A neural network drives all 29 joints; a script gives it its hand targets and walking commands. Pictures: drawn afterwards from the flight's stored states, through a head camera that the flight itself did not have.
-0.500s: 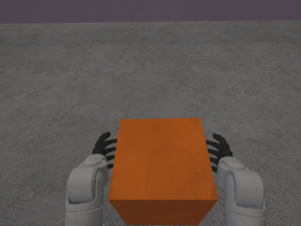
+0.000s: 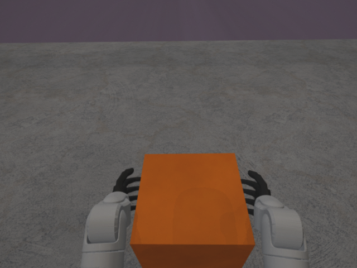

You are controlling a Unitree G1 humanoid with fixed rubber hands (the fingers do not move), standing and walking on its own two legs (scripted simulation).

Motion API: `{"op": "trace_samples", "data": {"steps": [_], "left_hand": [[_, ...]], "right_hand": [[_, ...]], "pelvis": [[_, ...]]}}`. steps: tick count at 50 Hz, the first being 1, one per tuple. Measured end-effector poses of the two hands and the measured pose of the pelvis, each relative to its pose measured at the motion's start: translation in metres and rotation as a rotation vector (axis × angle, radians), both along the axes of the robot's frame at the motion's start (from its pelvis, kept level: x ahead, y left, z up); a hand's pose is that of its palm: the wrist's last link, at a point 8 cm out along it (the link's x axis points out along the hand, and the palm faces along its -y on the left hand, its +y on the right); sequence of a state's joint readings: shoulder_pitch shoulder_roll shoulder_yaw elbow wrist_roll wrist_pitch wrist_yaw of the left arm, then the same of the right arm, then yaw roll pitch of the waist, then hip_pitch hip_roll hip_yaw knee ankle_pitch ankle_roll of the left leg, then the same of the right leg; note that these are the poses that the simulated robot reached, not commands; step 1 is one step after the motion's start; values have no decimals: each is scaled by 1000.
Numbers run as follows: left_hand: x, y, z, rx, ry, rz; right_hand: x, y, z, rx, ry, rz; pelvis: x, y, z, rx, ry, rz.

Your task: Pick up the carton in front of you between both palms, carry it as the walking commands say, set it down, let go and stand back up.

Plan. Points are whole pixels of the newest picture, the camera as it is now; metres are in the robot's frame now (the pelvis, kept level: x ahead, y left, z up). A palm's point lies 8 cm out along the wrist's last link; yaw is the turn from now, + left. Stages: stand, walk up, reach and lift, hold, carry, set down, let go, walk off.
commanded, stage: carry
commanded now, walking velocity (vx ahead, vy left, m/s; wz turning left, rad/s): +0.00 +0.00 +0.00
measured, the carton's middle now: (190, 219) +0.27 +0.00 -0.01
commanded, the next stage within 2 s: hold in 1.36 s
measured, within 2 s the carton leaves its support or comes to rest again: neither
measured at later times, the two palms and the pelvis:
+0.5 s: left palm (119, 212) +0.26 +0.16 +0.04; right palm (253, 216) +0.26 -0.14 +0.03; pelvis -0.04 +0.01 +0.00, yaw +0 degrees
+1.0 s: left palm (113, 213) +0.25 +0.17 +0.04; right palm (248, 216) +0.25 -0.13 +0.04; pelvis -0.04 +0.02 +0.00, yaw +0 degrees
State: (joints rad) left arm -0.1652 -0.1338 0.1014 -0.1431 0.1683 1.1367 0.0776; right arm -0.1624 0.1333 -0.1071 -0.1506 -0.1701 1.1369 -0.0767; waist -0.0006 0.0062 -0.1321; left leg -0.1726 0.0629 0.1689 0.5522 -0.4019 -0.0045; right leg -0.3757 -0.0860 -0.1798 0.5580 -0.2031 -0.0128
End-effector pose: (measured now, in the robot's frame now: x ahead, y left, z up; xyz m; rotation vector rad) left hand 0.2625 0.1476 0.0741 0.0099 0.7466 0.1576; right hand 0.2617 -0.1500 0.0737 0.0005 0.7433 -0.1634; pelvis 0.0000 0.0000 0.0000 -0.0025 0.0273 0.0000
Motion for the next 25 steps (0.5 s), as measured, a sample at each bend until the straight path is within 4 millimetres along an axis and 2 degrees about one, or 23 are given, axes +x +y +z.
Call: {"op": "trace_samples", "data": {"steps": [13, 25], "left_hand": [[-16, 5, -20, 39, -14, -21], [-6, 9, -38, 56, -51, -26]], "right_hand": [[-15, 6, -20, -43, -14, 35], [-4, 11, -40, -59, -48, 49]], "pelvis": [[-25, 4, 1, 6, -9, 2], [-37, 7, 1, 8, -8, 4]]}}
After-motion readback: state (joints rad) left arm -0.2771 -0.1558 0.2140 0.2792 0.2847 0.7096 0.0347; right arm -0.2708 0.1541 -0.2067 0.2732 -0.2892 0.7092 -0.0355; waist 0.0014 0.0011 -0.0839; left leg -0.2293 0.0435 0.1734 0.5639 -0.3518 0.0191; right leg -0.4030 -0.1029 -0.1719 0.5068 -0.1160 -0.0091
